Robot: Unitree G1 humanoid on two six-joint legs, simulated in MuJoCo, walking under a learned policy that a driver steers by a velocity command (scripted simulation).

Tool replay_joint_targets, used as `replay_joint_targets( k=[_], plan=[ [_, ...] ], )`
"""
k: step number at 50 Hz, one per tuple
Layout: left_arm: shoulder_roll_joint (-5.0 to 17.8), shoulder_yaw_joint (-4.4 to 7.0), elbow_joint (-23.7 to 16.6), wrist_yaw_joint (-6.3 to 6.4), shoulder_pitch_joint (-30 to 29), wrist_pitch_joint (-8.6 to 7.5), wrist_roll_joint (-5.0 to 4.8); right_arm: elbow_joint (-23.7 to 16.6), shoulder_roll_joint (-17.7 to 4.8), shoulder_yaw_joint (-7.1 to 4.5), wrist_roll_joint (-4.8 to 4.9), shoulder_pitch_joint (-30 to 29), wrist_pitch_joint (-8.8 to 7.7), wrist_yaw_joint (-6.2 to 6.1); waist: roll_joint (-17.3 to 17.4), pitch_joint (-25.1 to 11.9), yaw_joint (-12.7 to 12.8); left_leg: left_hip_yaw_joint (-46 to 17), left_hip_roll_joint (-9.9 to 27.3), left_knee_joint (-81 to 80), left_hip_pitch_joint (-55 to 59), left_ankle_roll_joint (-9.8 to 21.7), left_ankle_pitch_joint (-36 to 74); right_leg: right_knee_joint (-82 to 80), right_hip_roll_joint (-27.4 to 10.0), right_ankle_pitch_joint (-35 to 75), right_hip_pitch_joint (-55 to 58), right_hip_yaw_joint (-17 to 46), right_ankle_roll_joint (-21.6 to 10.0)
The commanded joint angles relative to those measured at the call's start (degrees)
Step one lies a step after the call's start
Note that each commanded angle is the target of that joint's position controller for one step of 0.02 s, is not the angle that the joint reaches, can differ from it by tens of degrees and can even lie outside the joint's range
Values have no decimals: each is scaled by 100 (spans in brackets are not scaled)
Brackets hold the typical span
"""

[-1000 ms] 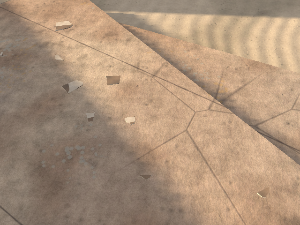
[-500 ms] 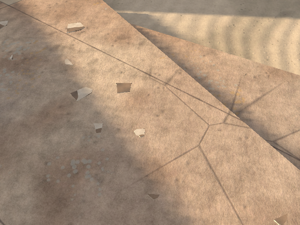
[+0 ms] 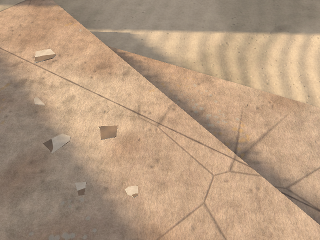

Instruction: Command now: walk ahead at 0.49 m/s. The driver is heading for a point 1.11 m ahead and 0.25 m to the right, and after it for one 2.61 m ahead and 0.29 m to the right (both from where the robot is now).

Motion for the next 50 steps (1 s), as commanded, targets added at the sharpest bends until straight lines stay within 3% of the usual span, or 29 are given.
replay_joint_targets(
  k=[1,4,6,8,9,10,11,12,13,14,15,16,17,20,23,26,30,33,35,36,37,38,39,40,41,42,44,47,50],
  plan=[
    [120,-36,-428,-20,-690,-49,-54,-138,-650,-67,4,375,-84,-50,477,459,-30,-808,1546,-494,-270,442,2381,-736,229,388,96,-281,2],
    [188,-32,-575,-6,-1070,-79,-58,-15,-697,-65,-54,612,-55,-103,501,523,-112,-810,1728,-268,382,503,2882,-1144,331,137,34,-320,-131],
    [247,-7,-615,16,-1045,-124,-61,26,-755,-78,-93,562,-37,-139,522,491,-7,-752,1832,65,697,499,3638,-1384,450,-290,268,-360,-294],
    [367,70,-412,86,-341,-181,-60,38,-872,-106,-101,408,-26,-158,621,117,328,-609,1801,964,716,374,5172,-1615,800,-751,1337,-501,-504],
    [479,146,-116,137,544,-229,-48,37,-924,-116,-80,314,-6,-147,541,-318,699,-467,1661,1935,530,284,5352,-1969,959,-587,2365,-565,-644],
    [768,262,163,201,1550,-283,65,-51,-878,-91,-29,220,-17,-132,440,-877,1091,-371,1491,3215,-476,195,4210,-1996,419,-626,3891,11,-884],
    [1422,437,239,247,2363,-285,224,-250,-339,22,213,669,-23,-56,-664,-1846,1063,37,720,5580,-2492,-90,1201,-2140,-1427,-1212,5825,2577,-1624],
    [1269,420,253,169,2146,-188,30,-176,-664,-101,142,647,-13,-55,-540,-2045,951,-531,188,6647,-3355,-59,-1618,-2964,-1859,-1316,5782,4172,-1901],
    [1061,355,191,141,1460,-174,-99,-364,-792,-165,48,46,4,-59,-185,-1016,679,-782,608,6659,-3789,-3,-1065,-3148,-1560,-1605,4917,3246,-1662],
    [703,263,115,116,997,-213,-118,-486,-722,-153,8,-353,-25,-33,26,-449,542,-767,811,6338,-3720,-6,-608,-3400,-1351,-1299,4066,2582,-1480],
    [464,193,142,116,826,-257,-98,-494,-617,-164,-31,-473,6,-19,107,-113,345,-749,983,5985,-3471,-19,-398,-3577,-1074,-904,3448,2054,-1250],
    [251,121,243,142,854,-290,-108,-489,-515,-160,-123,-392,89,7,31,20,156,-740,1086,5707,-3176,-82,-315,-3688,-835,-588,3003,1640,-1071],
    [184,88,321,163,968,-327,-98,-438,-371,-142,-162,-268,169,47,-23,19,67,-698,1106,5555,-2969,-140,-271,-3751,-710,-360,2807,1384,-1000],
    [446,111,503,184,1391,-420,-101,-608,-373,-161,-173,-617,301,115,-64,142,-17,-515,1168,5170,-3243,-281,57,-3900,-557,291,2721,952,-1024],
    [491,80,571,178,1714,-412,-101,-913,-476,-161,-141,-1469,335,138,-99,345,130,-366,1265,4387,-3751,-405,701,-4044,-428,533,2888,714,-977],
    [473,36,635,183,2069,-393,-113,-1186,-442,-111,-86,-2267,312,145,-122,426,342,-216,1150,3321,-3676,-517,1180,-3985,-311,931,3052,700,-927],
    [595,49,723,230,2484,-351,-82,-1421,-501,-87,-44,-2931,281,124,-196,384,576,-183,943,2557,-3680,-535,1244,-3653,-418,1337,3750,910,-988],
    [726,95,698,280,2443,-312,-28,-1598,-651,-114,-18,-3116,202,110,-264,374,528,-278,854,2192,-3489,-437,780,-3288,-584,1708,4117,1165,-996],
    [852,150,619,291,2163,-294,-15,-1474,-796,-179,-1,-2495,112,66,-311,150,194,-244,637,1791,-2461,-299,361,-2684,-519,2417,3962,1145,-824],
    [870,165,585,266,2035,-290,-49,-1221,-912,-249,-28,-1683,45,18,-119,-261,-159,-163,507,1391,-1374,-187,516,-1784,-266,2658,3732,964,-704],
    [718,136,457,236,1961,-306,-112,-1020,-1254,-366,-158,-717,-36,-58,218,-956,-503,-805,1175,1333,126,40,348,-427,72,1694,2870,745,-582],
    [91,20,223,235,2404,-293,-348,-1083,-1894,-522,-319,-141,-36,-102,1308,-1944,-430,-3044,2929,1110,1928,544,-258,1617,889,-1176,1022,168,-310],
    [469,121,216,255,2441,-249,-239,-1129,-1709,-500,-193,-433,78,-70,1364,-2051,-289,-4298,3231,425,1650,764,-591,2421,967,-2816,303,436,-368],
    [623,192,196,249,2106,-185,-154,-1215,-1270,-386,-142,-979,116,-59,775,-1132,-40,-3507,3015,308,822,614,-1128,2652,577,-2357,80,566,-402],
    [528,186,139,192,1781,-167,-111,-1260,-918,-300,-98,-1352,94,-39,429,-525,39,-2725,2743,93,11,471,-944,2452,360,-1905,145,550,-376],
    [413,195,102,149,1651,-127,-74,-1249,-780,-260,-98,-1486,63,-46,526,-229,151,-2107,2489,-82,-502,299,-533,2230,215,-1678,312,523,-349],
    [299,209,60,58,1680,38,33,-1110,-630,-216,-53,-1355,-25,-88,724,-60,342,-1316,2218,-241,-986,148,196,2071,99,-1464,566,446,-255],
    [238,201,-175,-23,1261,169,36,-963,-713,-242,-3,-1009,-160,-84,625,-1,402,-689,2177,-367,-906,193,978,1984,25,-956,174,374,-193],
    [270,175,-462,-78,612,210,28,-871,-740,-240,-37,-739,-176,-81,559,145,337,-172,2100,-404,-729,217,1418,1441,-19,-356,-276,288,-132]
  ],
)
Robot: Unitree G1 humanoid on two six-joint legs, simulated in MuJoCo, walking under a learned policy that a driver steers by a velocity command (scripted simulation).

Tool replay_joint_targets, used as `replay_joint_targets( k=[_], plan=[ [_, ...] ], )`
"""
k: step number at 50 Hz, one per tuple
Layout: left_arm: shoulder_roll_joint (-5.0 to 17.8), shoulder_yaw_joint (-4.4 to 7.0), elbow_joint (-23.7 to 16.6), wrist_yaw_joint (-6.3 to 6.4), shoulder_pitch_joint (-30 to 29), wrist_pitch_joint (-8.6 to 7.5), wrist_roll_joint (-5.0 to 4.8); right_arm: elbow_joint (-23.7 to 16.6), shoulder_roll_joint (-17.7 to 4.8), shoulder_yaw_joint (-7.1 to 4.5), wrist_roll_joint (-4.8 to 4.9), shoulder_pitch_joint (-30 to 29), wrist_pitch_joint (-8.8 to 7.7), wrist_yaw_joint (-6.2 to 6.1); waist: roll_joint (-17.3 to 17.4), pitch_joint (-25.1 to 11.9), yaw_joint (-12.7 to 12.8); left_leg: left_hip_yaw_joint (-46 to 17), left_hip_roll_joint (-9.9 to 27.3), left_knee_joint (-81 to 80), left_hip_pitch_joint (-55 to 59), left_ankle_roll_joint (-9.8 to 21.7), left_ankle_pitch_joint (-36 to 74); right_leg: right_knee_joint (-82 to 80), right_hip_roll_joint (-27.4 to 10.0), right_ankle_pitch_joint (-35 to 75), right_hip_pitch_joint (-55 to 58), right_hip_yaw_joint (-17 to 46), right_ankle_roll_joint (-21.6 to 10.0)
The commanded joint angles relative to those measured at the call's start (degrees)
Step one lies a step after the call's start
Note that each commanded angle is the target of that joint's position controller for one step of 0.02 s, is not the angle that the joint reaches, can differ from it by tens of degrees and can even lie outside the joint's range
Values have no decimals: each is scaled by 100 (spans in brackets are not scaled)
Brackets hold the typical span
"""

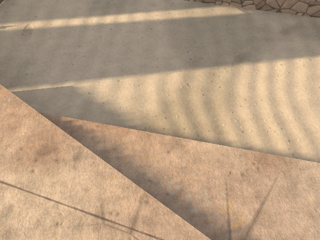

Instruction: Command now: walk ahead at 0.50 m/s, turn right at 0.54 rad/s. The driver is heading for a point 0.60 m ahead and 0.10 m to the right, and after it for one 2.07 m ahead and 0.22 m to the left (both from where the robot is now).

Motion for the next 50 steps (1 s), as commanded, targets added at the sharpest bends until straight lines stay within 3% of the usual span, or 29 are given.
replay_joint_targets(
  k=[1,5,8,10,12,13,14,15,16,17,18,19,20,22,25,30,33,36,38,39,41,42,43,44,45,46,47,49,50],
  plan=[
    [-119,-85,-411,-91,-187,28,1,-203,-416,-40,-6,145,-113,-3,648,245,105,-686,1517,-1020,11,494,1431,-525,-155,657,-481,18,65],
    [-160,-183,-760,-181,-1030,8,12,-143,-598,-60,-10,414,-89,-38,671,386,-74,-197,1559,-993,248,436,1834,-1868,-54,1095,-126,-429,-14],
    [-73,-186,-952,-214,-1396,-1,31,-54,-729,-96,-25,691,2,-79,679,466,-175,31,1707,-787,821,414,2257,-2375,47,665,-32,-668,-187],
    [14,-152,-1015,-207,-1451,-7,41,-20,-817,-111,-36,735,98,-108,717,444,-141,221,1726,-360,1159,349,3349,-2672,264,130,217,-842,-354],
    [131,-86,-913,-163,-932,-13,57,3,-1034,-165,-39,735,208,-125,880,75,88,395,1729,699,1383,289,4952,-2836,684,-446,954,-1038,-570],
    [246,-12,-740,-120,-312,-56,55,-17,-1119,-185,-24,712,271,-117,835,-319,331,454,1696,1688,1277,256,5127,-3054,929,-524,1678,-1047,-714],
    [475,109,-430,-36,685,-114,103,-110,-1122,-178,-10,620,311,-101,538,-896,783,554,1578,3181,482,72,4253,-3484,888,-381,3107,-684,-934],
    [1141,288,-411,59,1153,-128,156,-482,-619,-65,99,714,292,-27,-512,-1610,782,523,1076,5233,-1763,-227,972,-3639,-759,-1142,5047,1686,-1509],
    [1495,349,-562,96,1079,-62,-44,-852,-752,-119,57,304,215,60,-797,-1967,655,-513,28,6521,-3265,-446,-2036,-4607,-1643,-776,5629,4294,-2005],
    [1384,320,-489,150,1045,6,-76,-1026,-913,-150,54,-449,155,76,-51,-1262,761,-1153,383,6495,-3903,-380,-1427,-4715,-1442,-130,5301,3394,-1780],
    [1104,250,-457,183,748,-12,-125,-1026,-798,-90,114,-452,87,73,162,-663,515,-1162,612,6013,-3768,-338,-864,-4728,-1300,573,4513,2631,-1593],
    [843,181,-493,191,436,-59,-142,-897,-744,-88,76,-281,91,50,415,-332,213,-1202,795,5449,-3340,-334,-661,-4792,-971,1239,3784,2105,-1335],
    [679,124,-515,208,225,-109,-201,-874,-735,-95,-63,-164,189,40,377,-207,-21,-1240,866,5148,-2969,-400,-635,-4862,-686,1630,3278,1743,-1207],
    [508,37,-539,192,196,-249,-228,-800,-641,-82,-167,88,411,88,263,-313,-188,-1218,896,4763,-2518,-484,-529,-4991,-446,2015,2906,1366,-1147],
    [623,30,-375,151,622,-358,-224,-945,-575,-57,-139,-333,531,153,112,-145,-102,-1105,864,4145,-2728,-528,113,-5252,-273,2089,2765,1096,-1031],
    [649,-36,-212,172,1101,-396,-234,-1202,-616,-18,-66,-1298,509,216,-58,144,242,-1006,736,2571,-3008,-357,1340,-5477,-174,2315,3217,760,-620],
    [711,-52,-69,218,1412,-428,-123,-1167,-658,-8,-40,-1387,492,257,-158,82,316,-1110,658,2585,-3141,-148,1691,-5393,-470,2817,3896,591,-586],
    [653,-93,-11,302,1548,-435,-22,-1175,-782,-46,-47,-1561,431,288,75,244,372,-1292,451,2692,-3580,57,1379,-5200,-684,3066,4503,373,-668],
    [583,-143,-23,389,1372,-409,-7,-1178,-682,-12,-113,-1571,394,290,153,417,274,-1076,201,2474,-3393,172,923,-4807,-698,4275,4525,67,-581],
    [571,-154,52,475,1386,-430,14,-1164,-646,-4,-93,-1500,340,264,38,413,230,-1324,215,2228,-3345,262,1340,-4533,-683,4668,4791,12,-438],
    [741,-137,-54,559,912,-448,-24,-893,-742,-28,-167,-795,281,213,-46,59,-107,-771,-201,1799,-2160,401,998,-3565,-529,6036,4467,-305,-150],
    [855,-107,-111,563,717,-448,-34,-676,-857,-78,-186,-74,252,172,-128,-264,-396,-669,-391,1708,-1166,494,845,-2586,-513,6382,4010,-276,-94],
    [975,-64,-185,545,428,-456,-111,-440,-1007,-148,-210,732,192,129,-98,-455,-808,-832,-336,1169,-190,638,1247,-1179,-415,5736,3292,-280,-1],
    [877,-67,-389,468,586,-488,-310,-337,-1701,-386,-121,1309,178,81,1523,-928,-1042,-2246,771,990,1490,1506,3987,1726,533,2598,1497,-654,497],
    [670,-157,-560,347,860,-552,-268,-417,-1526,-302,123,991,273,99,1838,-1874,-611,-4445,1821,627,2662,2219,5326,2548,1311,-2372,-181,-63,582],
    [726,-224,-681,327,363,-576,-110,-667,-1387,-256,161,397,284,102,742,-1223,-528,-4051,1638,166,1849,1717,3448,1684,643,-2028,-424,497,347],
    [801,-170,-660,298,177,-541,-152,-800,-1213,-213,79,-108,332,78,413,-510,-365,-3672,1482,82,891,1724,3811,1399,501,-1521,-60,431,367],
    [626,-212,-776,261,127,-310,21,-769,-945,-116,113,-338,409,-15,-97,-37,-26,-3126,1179,-326,-415,1506,3339,239,187,-1309,597,386,454],
    [408,-291,-786,257,268,-161,70,-814,-998,-107,22,-553,412,-31,138,-57,115,-2685,857,-443,-1055,1447,3369,-52,272,-1151,1227,129,540]
  ],
)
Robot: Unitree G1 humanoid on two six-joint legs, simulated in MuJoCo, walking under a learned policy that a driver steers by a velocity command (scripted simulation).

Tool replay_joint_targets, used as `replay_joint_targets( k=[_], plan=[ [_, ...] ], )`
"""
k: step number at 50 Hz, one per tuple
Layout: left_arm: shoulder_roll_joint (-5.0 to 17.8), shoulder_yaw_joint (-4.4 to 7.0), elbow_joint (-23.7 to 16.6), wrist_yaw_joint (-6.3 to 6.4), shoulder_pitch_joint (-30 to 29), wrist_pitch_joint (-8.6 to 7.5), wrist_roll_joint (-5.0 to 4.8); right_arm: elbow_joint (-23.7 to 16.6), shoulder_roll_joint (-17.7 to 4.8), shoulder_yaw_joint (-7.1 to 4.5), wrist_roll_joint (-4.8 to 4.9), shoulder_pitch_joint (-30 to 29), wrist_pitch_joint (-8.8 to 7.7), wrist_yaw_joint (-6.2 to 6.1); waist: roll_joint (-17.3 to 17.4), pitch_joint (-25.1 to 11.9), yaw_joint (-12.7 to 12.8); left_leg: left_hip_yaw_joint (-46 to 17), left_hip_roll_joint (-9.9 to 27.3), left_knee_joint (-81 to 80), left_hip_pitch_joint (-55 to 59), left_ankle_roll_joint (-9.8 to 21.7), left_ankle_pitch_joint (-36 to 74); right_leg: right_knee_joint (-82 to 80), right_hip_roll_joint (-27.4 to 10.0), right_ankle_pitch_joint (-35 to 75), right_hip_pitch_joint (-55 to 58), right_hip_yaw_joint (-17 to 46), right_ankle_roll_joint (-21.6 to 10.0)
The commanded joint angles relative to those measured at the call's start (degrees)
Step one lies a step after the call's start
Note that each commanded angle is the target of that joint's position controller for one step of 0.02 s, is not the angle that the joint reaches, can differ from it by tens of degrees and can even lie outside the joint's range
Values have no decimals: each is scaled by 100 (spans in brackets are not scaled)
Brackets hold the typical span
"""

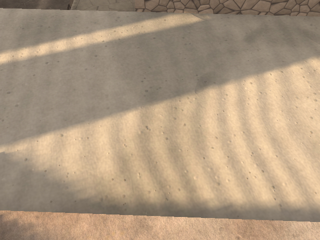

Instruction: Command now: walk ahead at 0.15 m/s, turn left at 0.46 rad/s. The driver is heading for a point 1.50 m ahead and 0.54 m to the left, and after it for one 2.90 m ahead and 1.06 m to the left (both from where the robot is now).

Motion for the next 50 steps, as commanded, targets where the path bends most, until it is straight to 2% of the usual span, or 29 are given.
replay_joint_targets(
  k=[1,3,5,8,10,11,12,13,14,15,16,17,18,19,21,25,27,30,32,33,34,35,36,37,38,40,43,47,50],
  plan=[
    [353,43,-417,-1,428,239,133,-326,-813,-149,-93,-159,-64,-62,241,-636,378,-1547,1285,-1497,-123,253,1655,-620,-171,666,175,-54,162],
    [469,69,-623,75,228,263,48,-209,-841,-171,1,-44,-144,-71,488,-697,366,-1327,990,-1340,-223,135,1220,-1369,-194,1674,89,48,209],
    [494,22,-833,23,-192,88,133,-200,-620,-149,38,-82,-160,-117,513,-532,215,-1242,494,-1050,-493,-280,-782,-2803,-64,3193,404,-140,171],
    [419,-33,-870,-51,-151,-76,-5,-239,-700,-225,-28,-11,-99,-270,365,-498,172,-1524,287,-44,-827,-580,-2505,-4075,77,4511,1175,-65,254],
    [576,-9,-751,-61,223,-159,-96,-407,-820,-279,-119,-55,-11,-389,401,-651,304,-1692,362,1005,-295,-710,-2789,-4900,-196,4957,1199,253,167],
    [666,44,-547,-57,636,-179,-87,-493,-819,-288,-107,-76,64,-404,316,-872,411,-1658,352,1810,-417,-827,-2962,-5112,-388,5171,1752,339,79],
    [761,97,-411,-56,895,-198,0,-526,-652,-270,-56,60,112,-352,-131,-941,444,-1228,-85,3006,-905,-1033,-3648,-5093,-576,5342,2422,298,-4],
    [823,67,-516,-83,1059,-279,59,-640,-464,-257,111,546,161,-272,-825,-1350,323,-617,-587,4964,-1622,-1180,-5394,-4137,-1488,7972,3179,735,-199],
    [698,43,-618,-115,1103,-256,7,-652,-396,-231,71,1123,208,-306,-824,-1825,70,-614,-296,6277,-2194,-1278,-5219,-3669,-2426,8451,3542,1089,-642],
    [710,99,-677,-99,1092,-176,-80,-641,-383,-193,-133,1112,314,-357,-728,-1863,109,-623,-154,7566,-2848,-1305,-4956,-3683,-2747,7863,3330,1577,-1036],
    [721,104,-868,-24,692,-69,-94,-829,-484,-182,-263,775,384,-350,-501,-1717,58,-672,27,7987,-3270,-1369,-4364,-4076,-2812,5982,2739,1610,-1404],
    [894,167,-1077,116,80,47,4,-1102,-586,-168,-286,276,482,-297,-750,-1684,21,-735,354,7963,-3324,-1497,-3854,-4784,-3038,3196,1897,2051,-1761],
    [712,98,-1096,186,-139,145,39,-1230,-884,-235,-268,-177,608,-202,-315,-1285,11,-713,504,7949,-3045,-1600,-3444,-5204,-2707,2179,1103,1754,-1750],
    [729,88,-1047,213,-74,191,68,-1370,-937,-263,-222,-372,721,-117,-237,-1097,45,-693,517,7825,-2755,-1638,-3206,-5295,-2445,1959,621,1509,-1647],
    [759,131,-931,222,113,146,37,-1511,-741,-225,-149,-343,870,-45,-134,-1060,23,-654,474,7771,-2497,-1651,-2978,-5221,-2012,2199,390,921,-1416],
    [734,229,-857,210,408,88,-13,-1848,-490,-153,-125,-472,935,-79,-372,-1289,150,-594,495,7916,-2867,-1646,-3159,-5033,-1945,2446,1183,451,-1387],
    [754,258,-859,201,417,164,19,-2044,-317,-40,-87,-610,944,-41,-603,-1336,171,-404,694,6749,-2672,-1574,-3905,-5139,-1932,2355,1359,172,-1302],
    [1005,349,-970,152,92,228,87,-2172,-186,104,2,-559,888,55,-987,-1460,100,-126,922,4611,-1166,-1232,-4870,-5281,-1905,2009,829,-426,-969],
    [1111,409,-940,100,281,314,58,-2083,-330,88,68,-99,845,68,-1229,-1459,166,191,671,3553,-236,-1009,-5284,-5173,-1974,1870,507,-567,-834],
    [1082,432,-889,61,384,411,6,-1957,-344,67,89,342,807,100,-847,-1344,-35,161,514,2487,251,-876,-4558,-4663,-1865,1740,163,-746,-586],
    [786,431,-775,14,792,566,15,-1826,-525,8,113,515,705,162,368,-853,-51,-1006,565,812,336,-680,-4053,-3264,-1440,826,-525,-1150,-156],
    [493,338,-1671,-82,-80,638,-25,-2007,-1740,-276,129,701,706,59,3183,-382,-447,-5001,2364,-676,162,-6,-2515,-1929,-240,-1745,-2808,-896,310],
    [509,314,-1877,-142,-847,614,27,-2000,-1632,-236,75,524,615,-63,2114,70,-461,-5361,2618,-1257,-484,262,-1130,-1017,-297,-1419,-2765,300,424],
    [396,262,-1857,-142,-741,566,-101,-2028,-1441,-177,-107,65,578,-202,1600,34,-123,-4636,2304,-799,-894,300,-1286,-474,-206,-896,-2358,456,328],
    [422,249,-1717,-60,-435,524,-113,-2023,-1332,-163,-194,-429,607,-260,1498,-16,263,-3507,1906,-339,-1163,26,-1345,-212,-211,-233,-2002,315,266],
    [647,332,-1292,73,242,590,100,-2106,-881,-51,-79,-961,563,-153,1298,-458,595,-2287,1449,267,-1250,-193,-118,372,-73,759,-1278,-88,248],
    [602,316,-1246,18,347,710,51,-1920,-615,-1,8,-548,438,-99,855,-966,496,-2144,1385,285,-352,-218,232,437,-50,1001,-1152,-116,201],
    [388,192,-1369,-116,-141,675,14,-1573,-603,-23,-65,244,406,-253,659,-1082,56,-2342,1572,133,1248,-34,256,-827,-108,1030,-1639,125,249],
    [350,153,-1350,-156,-264,664,-15,-1424,-608,-35,-112,431,401,-272,713,-1103,-85,-2271,1559,142,1486,31,366,-1858,-122,978,-1222,202,293]
  ],
)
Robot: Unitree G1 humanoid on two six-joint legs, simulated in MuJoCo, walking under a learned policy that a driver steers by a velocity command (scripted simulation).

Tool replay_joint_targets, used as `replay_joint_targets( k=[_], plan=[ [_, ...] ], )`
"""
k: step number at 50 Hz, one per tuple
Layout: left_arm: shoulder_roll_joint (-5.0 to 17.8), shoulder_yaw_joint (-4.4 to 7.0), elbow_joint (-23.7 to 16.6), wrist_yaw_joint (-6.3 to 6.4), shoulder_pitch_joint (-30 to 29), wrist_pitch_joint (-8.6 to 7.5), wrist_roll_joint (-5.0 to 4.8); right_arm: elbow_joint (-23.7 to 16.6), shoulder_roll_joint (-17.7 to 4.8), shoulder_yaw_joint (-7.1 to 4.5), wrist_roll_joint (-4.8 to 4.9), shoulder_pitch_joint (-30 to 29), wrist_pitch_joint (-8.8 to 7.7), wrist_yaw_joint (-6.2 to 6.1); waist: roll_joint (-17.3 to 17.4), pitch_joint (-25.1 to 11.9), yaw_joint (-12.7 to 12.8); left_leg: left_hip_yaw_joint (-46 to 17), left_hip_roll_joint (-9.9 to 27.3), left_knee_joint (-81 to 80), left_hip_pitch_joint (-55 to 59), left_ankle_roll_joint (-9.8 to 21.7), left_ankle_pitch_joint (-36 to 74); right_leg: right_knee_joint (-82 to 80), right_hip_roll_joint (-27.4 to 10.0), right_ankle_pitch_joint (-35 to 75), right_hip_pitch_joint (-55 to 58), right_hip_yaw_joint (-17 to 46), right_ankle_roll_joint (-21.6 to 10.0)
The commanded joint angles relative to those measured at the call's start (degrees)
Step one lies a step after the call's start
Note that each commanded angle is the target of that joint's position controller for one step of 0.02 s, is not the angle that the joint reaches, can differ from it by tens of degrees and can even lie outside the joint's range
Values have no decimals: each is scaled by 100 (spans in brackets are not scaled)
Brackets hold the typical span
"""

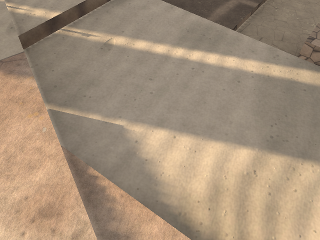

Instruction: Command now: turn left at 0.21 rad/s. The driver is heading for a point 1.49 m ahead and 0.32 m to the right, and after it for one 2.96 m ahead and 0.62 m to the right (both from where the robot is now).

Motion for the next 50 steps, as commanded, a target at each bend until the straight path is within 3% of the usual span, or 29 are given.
replay_joint_targets(
  k=[1,6,9,10,11,12,13,14,15,16,19,21,23,24,25,26,27,28,29,30,31,33,35,37,42,44,47,48,50],
  plan=[
    [282,27,-415,-41,-453,-92,-41,-80,-649,-202,-46,427,-66,-40,668,-387,-304,-1500,1429,-751,1376,1075,3365,-1040,-198,-4,-340,341,12],
    [159,-4,-308,-19,-381,-138,-146,-15,-599,-172,-51,198,-101,-12,574,-296,-268,-1542,1070,-225,369,980,2621,-2639,-117,555,1074,259,-157],
    [-47,-24,8,61,119,-206,-135,55,-546,-121,-30,92,-95,-44,231,-289,-48,-1224,596,582,-398,614,1978,-4400,-162,2296,2630,-169,-211],
    [76,6,196,92,503,-260,-93,62,-360,-64,-32,161,-129,-41,34,-407,-5,-1025,355,1175,-1005,436,1138,-4197,-483,2708,3442,-35,-260],
    [363,39,279,80,858,-336,-51,15,-69,-10,32,299,-188,-46,-786,-602,54,-442,-171,2681,-2090,185,-1048,-3406,-1429,5212,4397,709,-607],
    [407,0,270,61,1113,-388,-120,14,-205,-72,94,477,-195,-80,-908,-739,127,7,-407,4174,-2532,96,-2733,-2773,-2194,6535,4448,1053,-1237],
    [513,46,265,58,1028,-404,-165,114,-361,-106,-18,685,-195,-115,-611,-716,-24,121,-286,4977,-2733,-3,-2625,-2909,-2510,5686,3942,1342,-1839],
    [620,85,246,89,744,-408,-152,80,-358,-70,-91,511,-155,-143,-887,-441,-68,279,-12,5217,-2910,-152,-2193,-3512,-2750,3469,3244,1901,-2232],
    [419,21,161,117,281,-399,-110,20,-516,-118,-138,-41,-67,-160,-644,20,-67,273,141,5556,-2939,-247,-1678,-3944,-2519,2026,2505,1887,-2225],
    [301,-50,85,150,-46,-388,-39,-17,-569,-146,-143,-299,26,-114,-494,197,-110,253,178,5601,-2718,-299,-1341,-4126,-2262,1458,1903,1642,-2108],
    [385,-48,194,205,-59,-380,-4,13,-251,-33,-70,-170,189,61,-457,155,-192,512,364,4753,-1935,-284,-922,-4203,-1607,1593,1247,957,-1726],
    [431,-14,341,213,218,-381,-4,-39,-1,89,-57,-151,149,89,-649,-89,-97,744,487,3753,-1671,-175,-1346,-4117,-1463,2133,1627,739,-1600],
    [448,4,441,200,479,-345,4,-97,101,154,4,-190,74,67,-918,-217,61,1013,405,2797,-1171,-30,-2075,-4121,-1439,2211,1740,644,-1536],
    [448,13,491,183,623,-313,-4,-87,100,159,39,-72,30,48,-967,-227,88,1102,305,2359,-823,45,-1890,-4180,-1484,2110,1651,723,-1525],
    [483,25,535,150,647,-273,-32,-48,154,172,61,188,-36,27,-841,-150,-118,1018,258,1507,-219,104,-960,-4112,-1469,2012,1293,765,-1389],
    [460,62,581,137,761,-245,-40,-102,-3,144,-6,292,-139,17,-694,-13,-221,367,397,714,254,242,-289,-3795,-1336,1814,818,706,-1075],
    [144,24,295,93,699,-273,-115,-238,-699,-45,-159,207,-156,-24,920,7,-164,-1497,1441,35,352,658,239,-2864,-597,692,-23,72,-593],
    [376,107,-74,53,-1,-238,-103,-159,-790,-94,-142,655,-74,-95,1468,-360,-626,-2763,2402,-838,149,1175,1418,-2438,-128,-1467,-160,186,-432],
    [402,168,-267,-11,-465,-185,-70,-29,-903,-136,-194,987,-90,-153,1189,-138,-822,-3114,2629,-1022,250,1448,1855,-1309,87,-2117,-536,766,-510],
    [210,151,-321,-28,-526,-168,-73,68,-999,-192,-189,1018,-123,-201,1065,-2,-783,-2938,2732,-1077,213,1591,2166,-85,288,-2216,-856,1011,-535],
    [161,170,-299,2,-340,-156,-16,68,-921,-186,-145,729,-152,-211,1030,48,-506,-2467,2637,-1101,79,1473,2002,735,267,-2022,-942,971,-533],
    [296,267,-133,102,128,-70,105,0,-531,-111,-53,95,-219,-140,918,85,-17,-1443,2270,-1127,-316,1150,2165,1574,257,-1325,-666,634,-452],
    [443,359,-27,103,454,64,58,-102,-358,-107,15,-260,-255,-69,734,-29,259,-627,2029,-1225,-368,939,2531,1958,214,-663,-355,391,-294],
    [442,372,-52,58,402,172,-2,-113,-342,-148,30,-228,-306,-74,677,-76,229,-258,2039,-1300,-66,906,2645,2075,166,-279,-420,290,-159],
    [436,365,-307,-61,-94,240,35,-52,-521,-260,-5,326,-386,-147,589,-245,-148,96,2278,-1542,1180,953,2718,1542,80,-153,-709,252,57],
    [305,284,-341,-118,-75,261,-5,-115,-499,-250,-76,222,-314,-129,747,-223,-132,529,2113,-1545,1132,830,2438,629,16,-336,-332,-78,113],
    [238,211,-512,-207,-263,293,-38,-186,-581,-280,-97,129,-290,-63,988,-200,-235,836,2136,-1412,721,734,1732,-419,-72,-422,462,-321,35],
    [319,215,-568,-193,-243,277,0,-241,-693,-309,-97,50,-315,-36,1096,-293,-222,722,2371,-1322,588,789,2125,-243,-93,-700,737,-438,-98],
    [340,215,-636,-173,-159,249,-39,-294,-769,-332,-85,-26,-310,8,990,-366,-186,752,2512,-1067,417,739,2259,-570,-147,-976,1043,-489,-272]
  ],
)
Velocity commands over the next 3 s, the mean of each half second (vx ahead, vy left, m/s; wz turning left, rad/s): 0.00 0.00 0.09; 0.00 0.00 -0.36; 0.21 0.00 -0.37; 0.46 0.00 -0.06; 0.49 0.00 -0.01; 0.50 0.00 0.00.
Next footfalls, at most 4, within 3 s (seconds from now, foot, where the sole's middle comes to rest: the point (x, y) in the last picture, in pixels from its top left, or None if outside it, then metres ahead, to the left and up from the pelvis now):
0.20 right None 0.05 -0.11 -0.84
0.52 left None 0.02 0.12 -0.76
1.06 right None -0.09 -0.04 -0.76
1.64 left None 0.27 0.07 -0.79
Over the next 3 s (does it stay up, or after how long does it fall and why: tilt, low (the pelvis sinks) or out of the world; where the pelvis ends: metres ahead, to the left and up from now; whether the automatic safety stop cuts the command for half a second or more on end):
stays up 0.83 -0.22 -0.19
